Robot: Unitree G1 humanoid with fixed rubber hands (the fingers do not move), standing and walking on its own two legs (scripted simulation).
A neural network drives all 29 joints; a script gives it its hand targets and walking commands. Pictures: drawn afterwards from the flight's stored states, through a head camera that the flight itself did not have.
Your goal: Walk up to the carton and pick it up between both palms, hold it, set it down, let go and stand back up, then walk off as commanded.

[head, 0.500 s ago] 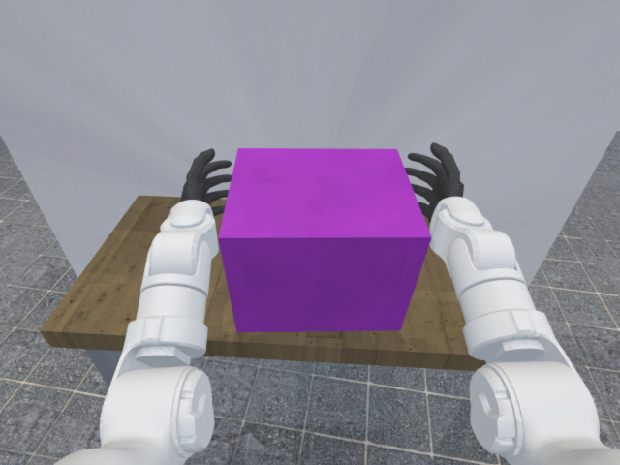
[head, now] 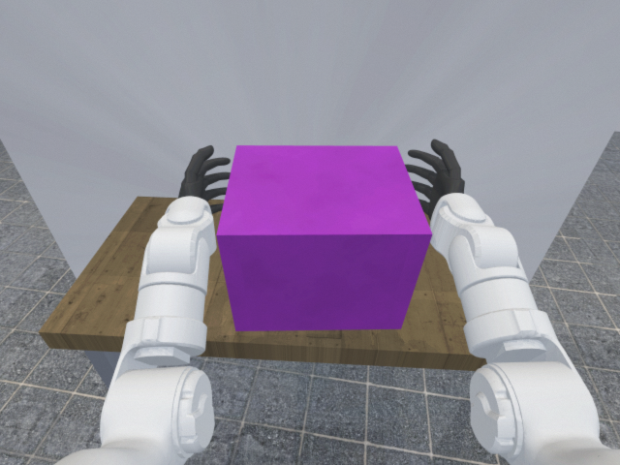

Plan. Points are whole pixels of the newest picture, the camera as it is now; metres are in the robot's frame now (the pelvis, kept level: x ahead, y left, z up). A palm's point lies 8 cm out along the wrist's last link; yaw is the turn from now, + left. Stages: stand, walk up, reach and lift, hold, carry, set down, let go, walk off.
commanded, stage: hold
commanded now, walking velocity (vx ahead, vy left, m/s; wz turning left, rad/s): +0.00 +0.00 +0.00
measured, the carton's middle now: (318, 236) +0.39 +0.02 +0.14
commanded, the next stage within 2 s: set down in 0.86 s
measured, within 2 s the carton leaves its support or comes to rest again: neither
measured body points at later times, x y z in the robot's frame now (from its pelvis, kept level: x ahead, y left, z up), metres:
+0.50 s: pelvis +0.00 +0.00 +0.00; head -0.06 +0.02 +0.45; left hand +0.39 +0.18 +0.20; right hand +0.40 -0.14 +0.21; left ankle +0.08 +0.13 -0.74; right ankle +0.02 -0.12 -0.74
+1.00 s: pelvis +0.00 +0.00 +0.00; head -0.06 +0.02 +0.45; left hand +0.40 +0.18 +0.21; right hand +0.40 -0.14 +0.22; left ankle +0.08 +0.13 -0.74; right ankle +0.02 -0.12 -0.74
